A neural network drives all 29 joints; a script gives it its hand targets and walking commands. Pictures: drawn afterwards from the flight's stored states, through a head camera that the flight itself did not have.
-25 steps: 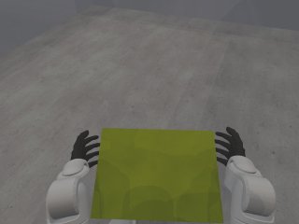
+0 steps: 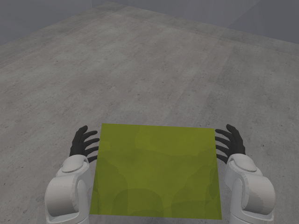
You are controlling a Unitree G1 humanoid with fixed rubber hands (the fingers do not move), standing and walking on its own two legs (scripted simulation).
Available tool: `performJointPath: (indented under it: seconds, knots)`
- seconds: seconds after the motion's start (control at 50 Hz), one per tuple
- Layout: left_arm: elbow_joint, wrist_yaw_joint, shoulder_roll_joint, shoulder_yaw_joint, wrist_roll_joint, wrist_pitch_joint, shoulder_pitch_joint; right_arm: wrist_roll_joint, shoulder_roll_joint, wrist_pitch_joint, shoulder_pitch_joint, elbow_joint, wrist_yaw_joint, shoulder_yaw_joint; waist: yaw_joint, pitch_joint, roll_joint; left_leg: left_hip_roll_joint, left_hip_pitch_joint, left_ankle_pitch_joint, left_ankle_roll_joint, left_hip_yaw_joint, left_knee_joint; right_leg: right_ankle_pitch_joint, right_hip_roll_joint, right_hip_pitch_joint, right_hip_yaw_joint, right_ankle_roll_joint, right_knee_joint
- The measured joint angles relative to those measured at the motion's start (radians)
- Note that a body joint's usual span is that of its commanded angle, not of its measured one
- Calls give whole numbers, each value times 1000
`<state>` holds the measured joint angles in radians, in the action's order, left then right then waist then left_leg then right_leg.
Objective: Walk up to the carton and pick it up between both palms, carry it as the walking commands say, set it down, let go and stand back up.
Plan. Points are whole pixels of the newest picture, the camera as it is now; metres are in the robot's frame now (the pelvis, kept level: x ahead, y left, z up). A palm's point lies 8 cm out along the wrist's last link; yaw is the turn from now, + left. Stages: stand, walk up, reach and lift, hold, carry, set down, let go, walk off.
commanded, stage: carry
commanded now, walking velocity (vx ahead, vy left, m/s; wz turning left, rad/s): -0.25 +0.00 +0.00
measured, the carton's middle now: (155, 168) +0.26 +0.01 +0.01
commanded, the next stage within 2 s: none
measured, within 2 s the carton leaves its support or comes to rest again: neither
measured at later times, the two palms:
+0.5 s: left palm out of the picture +0.03 +0.18 +0.08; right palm out of the picture +0.05 -0.18 +0.10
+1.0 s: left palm out of the picture -0.15 +0.12 +0.10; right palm out of the picture -0.16 -0.24 +0.09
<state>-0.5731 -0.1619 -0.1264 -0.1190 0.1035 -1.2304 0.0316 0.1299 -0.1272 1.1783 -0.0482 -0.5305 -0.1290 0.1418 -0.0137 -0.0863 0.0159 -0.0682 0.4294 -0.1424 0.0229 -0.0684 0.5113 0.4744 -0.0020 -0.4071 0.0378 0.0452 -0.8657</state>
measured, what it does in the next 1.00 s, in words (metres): walks backwards: right foot, then left foot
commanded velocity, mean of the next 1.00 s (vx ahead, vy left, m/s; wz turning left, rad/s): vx -0.25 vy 0.00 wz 0.00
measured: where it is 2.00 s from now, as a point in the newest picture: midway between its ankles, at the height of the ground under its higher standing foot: outside the picture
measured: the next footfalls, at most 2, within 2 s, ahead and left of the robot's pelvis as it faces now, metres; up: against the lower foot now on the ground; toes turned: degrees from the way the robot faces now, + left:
right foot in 0.06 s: -0.03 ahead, -0.13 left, +0.00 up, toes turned -5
left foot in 0.44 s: -0.17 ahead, +0.10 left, +0.00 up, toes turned +5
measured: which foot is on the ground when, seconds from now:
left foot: down 0.00-0.08, up 0.10-0.42, down 0.44-0.84, up 0.86-1.00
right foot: up 0.00-0.04, down 0.06-0.46, up 0.48-0.80, down 0.82-1.00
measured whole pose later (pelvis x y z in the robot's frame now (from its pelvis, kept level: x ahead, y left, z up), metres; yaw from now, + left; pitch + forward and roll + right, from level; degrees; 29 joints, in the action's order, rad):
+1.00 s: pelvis -0.39 -0.04 +0.00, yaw -1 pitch +2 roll +2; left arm -0.55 -0.13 -0.13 -0.12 0.11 -1.20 -0.01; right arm 0.11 -0.13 1.20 -0.03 -0.54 -0.15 0.13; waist 0.04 -0.04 0.02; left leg 0.00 0.60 -0.43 -0.01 -0.02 1.12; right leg 0.24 -0.03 -0.35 0.05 -0.04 -0.55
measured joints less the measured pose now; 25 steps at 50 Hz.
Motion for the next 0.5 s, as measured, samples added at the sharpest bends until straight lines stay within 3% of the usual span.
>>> performJointPath:
  seconds: [0.04,0.08,0.12,0.16,0.2,0.24,0.3,0.38,0.42,0.46,0.5]
  knots:
    - [7,5,0,-8,-1,2,9,3,0,5,-8,-1,-6,-4,7,-7,11,-6,31,30,-6,-6,-5,-18,1,83,18,-5,180]
    - [26,12,-1,-13,-1,10,18,5,1,7,-15,3,-11,-2,11,-1,31,-20,62,51,-18,-10,11,-144,9,142,38,-22,345]
    - [55,19,-1,-2,2,16,11,5,1,12,3,7,-13,7,18,12,38,-9,99,-125,-30,10,109,-190,10,114,37,-55,327]
    - [57,25,-1,6,6,16,-9,-2,0,25,18,0,-17,8,30,27,18,35,154,-277,-32,31,338,-196,-14,90,25,-72,312]
    - [45,32,-2,2,9,22,-29,-8,1,31,20,-7,-21,0,44,38,8,61,184,-294,-32,44,533,-217,-28,72,15,-76,315]
    - [31,37,-3,-6,10,30,-36,-13,1,29,14,-15,-26,-11,52,45,3,68,176,-289,-40,47,626,-244,-34,50,10,-78,319]
    - [15,38,-2,-12,10,34,-28,-16,1,26,-1,-24,-32,-16,52,40,-6,64,108,-325,-48,35,562,-286,-41,11,12,-81,329]
    - [11,32,-1,-9,14,30,-7,-11,1,22,-23,-20,-31,-9,37,22,-25,70,-29,-365,-40,15,322,-348,-48,-43,24,-78,351]
    - [14,26,-1,-7,16,25,0,-7,1,19,-31,-9,-26,-4,30,14,-37,71,-114,-318,-34,-8,148,-379,-51,-70,31,-73,359]
    - [21,21,0,-9,16,22,4,-3,-1,12,-33,9,-19,-3,27,18,-61,82,-157,-190,-23,-23,21,-400,-66,-96,35,-62,346]
    - [24,18,-1,-14,16,13,-14,-2,0,8,-22,33,-12,-10,20,24,-67,80,-130,-154,1,-21,48,-224,-59,-133,22,-36,228]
